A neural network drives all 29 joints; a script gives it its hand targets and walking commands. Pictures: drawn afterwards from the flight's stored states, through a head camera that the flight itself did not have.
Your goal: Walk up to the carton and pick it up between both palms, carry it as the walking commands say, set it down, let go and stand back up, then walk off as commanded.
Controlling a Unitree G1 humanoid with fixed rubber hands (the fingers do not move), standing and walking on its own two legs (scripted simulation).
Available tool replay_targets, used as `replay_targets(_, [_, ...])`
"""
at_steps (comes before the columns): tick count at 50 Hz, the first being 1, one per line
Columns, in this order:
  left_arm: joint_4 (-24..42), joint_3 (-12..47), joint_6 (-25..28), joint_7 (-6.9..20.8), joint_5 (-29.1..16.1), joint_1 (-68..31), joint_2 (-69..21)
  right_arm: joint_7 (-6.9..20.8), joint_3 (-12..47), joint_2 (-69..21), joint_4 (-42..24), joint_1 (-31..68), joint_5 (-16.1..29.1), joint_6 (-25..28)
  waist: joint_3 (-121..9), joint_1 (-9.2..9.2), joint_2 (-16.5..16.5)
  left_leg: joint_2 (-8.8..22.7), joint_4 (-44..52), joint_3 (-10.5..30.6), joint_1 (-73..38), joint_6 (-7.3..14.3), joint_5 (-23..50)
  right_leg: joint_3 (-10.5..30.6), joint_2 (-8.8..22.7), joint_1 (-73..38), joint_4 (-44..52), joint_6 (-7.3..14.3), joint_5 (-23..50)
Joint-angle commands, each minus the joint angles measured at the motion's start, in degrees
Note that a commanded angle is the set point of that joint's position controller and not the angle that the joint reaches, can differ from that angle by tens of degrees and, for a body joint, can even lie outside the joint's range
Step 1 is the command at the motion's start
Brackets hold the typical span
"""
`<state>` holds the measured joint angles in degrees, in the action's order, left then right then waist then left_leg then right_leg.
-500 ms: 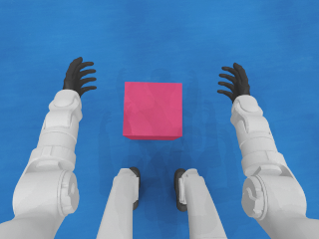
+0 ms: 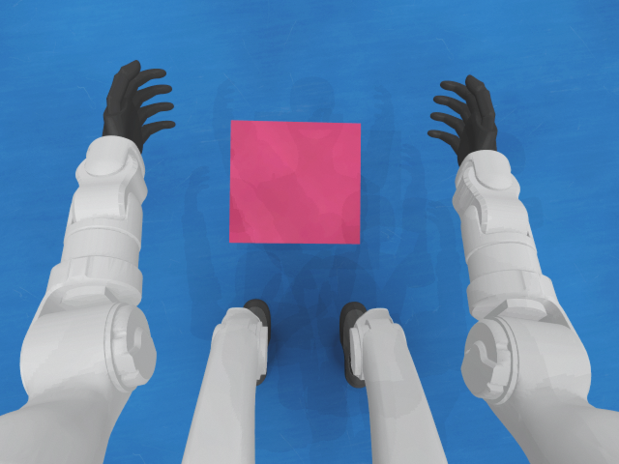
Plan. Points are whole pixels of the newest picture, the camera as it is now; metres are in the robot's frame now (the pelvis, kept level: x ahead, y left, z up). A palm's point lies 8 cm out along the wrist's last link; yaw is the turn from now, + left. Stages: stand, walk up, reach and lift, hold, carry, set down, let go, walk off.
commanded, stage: reach and lift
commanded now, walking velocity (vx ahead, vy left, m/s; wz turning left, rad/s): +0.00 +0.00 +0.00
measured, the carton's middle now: (295, 193) +0.45 +0.03 -0.47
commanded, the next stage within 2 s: none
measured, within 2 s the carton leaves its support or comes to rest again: neither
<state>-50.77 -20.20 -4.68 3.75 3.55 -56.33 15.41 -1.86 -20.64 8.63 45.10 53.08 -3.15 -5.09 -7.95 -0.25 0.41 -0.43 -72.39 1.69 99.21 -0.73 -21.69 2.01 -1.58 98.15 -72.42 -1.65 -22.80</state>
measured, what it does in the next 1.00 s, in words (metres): lowers itself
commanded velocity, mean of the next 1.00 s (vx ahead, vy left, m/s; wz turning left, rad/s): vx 0.00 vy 0.00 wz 0.00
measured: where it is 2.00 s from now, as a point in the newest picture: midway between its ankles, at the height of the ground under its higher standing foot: (305, 358)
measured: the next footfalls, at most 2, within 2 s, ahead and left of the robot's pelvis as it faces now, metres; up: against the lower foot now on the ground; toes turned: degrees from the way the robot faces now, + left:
none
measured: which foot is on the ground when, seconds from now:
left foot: down 0.00-1.00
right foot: down 0.00-1.00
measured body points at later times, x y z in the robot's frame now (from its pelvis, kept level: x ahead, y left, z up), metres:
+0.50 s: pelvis -0.04 +0.00 -0.14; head +0.30 +0.01 +0.16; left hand +0.49 +0.22 -0.28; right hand +0.49 -0.19 -0.28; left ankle +0.07 +0.12 -0.58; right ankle +0.06 -0.13 -0.58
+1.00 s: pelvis -0.05 +0.00 -0.23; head +0.31 +0.01 +0.04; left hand +0.49 +0.22 -0.40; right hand +0.48 -0.18 -0.40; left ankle +0.07 +0.12 -0.58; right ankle +0.06 -0.13 -0.58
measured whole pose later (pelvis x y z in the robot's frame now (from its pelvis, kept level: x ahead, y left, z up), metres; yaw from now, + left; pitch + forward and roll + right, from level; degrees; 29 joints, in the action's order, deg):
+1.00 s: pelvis -0.05 +0.00 -0.23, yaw -1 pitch +40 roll -2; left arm -61.0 -6.2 -1.6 -3.7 -11.9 -74.5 23.7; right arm -7.7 -7.0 17.3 56.4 72.2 12.0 -2.7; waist 14.4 0.4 1.1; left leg -1.0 -122.1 2.5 130.9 -1.4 -31.2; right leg 1.3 -3.7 129.5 -121.9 -3.1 -32.5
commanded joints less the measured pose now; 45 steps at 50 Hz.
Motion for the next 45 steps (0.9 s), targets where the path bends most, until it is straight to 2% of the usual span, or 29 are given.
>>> replay_targets(1, [5.42,-0.02,0.90,-0.77,-0.93,-11.58,7.20,-0.76,0.42,5.79,-5.26,11.20,0.86,0.90,-49.02,0.70,-1.43,-2.67,-1.90,-3.18,-27.21,-1.62,18.66,-4.67,-3.06,-20.40,-2.01,-1.91,16.48])
replay_targets(8, [7.93,3.41,-0.39,-2.35,-4.88,-15.88,9.83,-2.53,3.45,8.83,-7.31,14.80,5.53,-0.47,-56.90,0.54,-2.18,-2.92,-10.39,-4.10,-24.75,-2.11,15.28,-6.06,-3.23,-17.51,-10.43,-2.13,12.69])
replay_targets(13, [7.73,4.86,-1.15,-2.92,-6.57,-18.95,11.21,-3.22,4.27,10.35,-7.85,17.66,7.17,-1.37,-57.33,0.72,-1.75,-2.77,-14.90,-4.60,-20.15,-2.07,12.31,-6.44,-3.09,-14.81,-14.93,-2.10,10.32])
replay_targets(23, [1.70,6.13,-0.42,-3.64,-7.88,-23.50,12.49,-3.41,5.88,11.83,-1.53,22.72,8.86,-0.95,-49.75,1.01,-1.61,-1.64,-23.49,-4.57,-10.58,-1.59,5.63,-6.25,-2.59,-6.27,-23.43,-1.80,3.93])
replay_targets(45, [-4.07,12.64,4.10,-7.44,-15.04,-31.25,16.03,-5.76,12.44,15.44,5.17,31.11,14.77,3.36,-49.01,1.27,-2.51,0.44,-39.51,-3.00,-8.97,-1.17,8.75,-6.34,-1.59,-1.06,-39.56,-1.63,6.35])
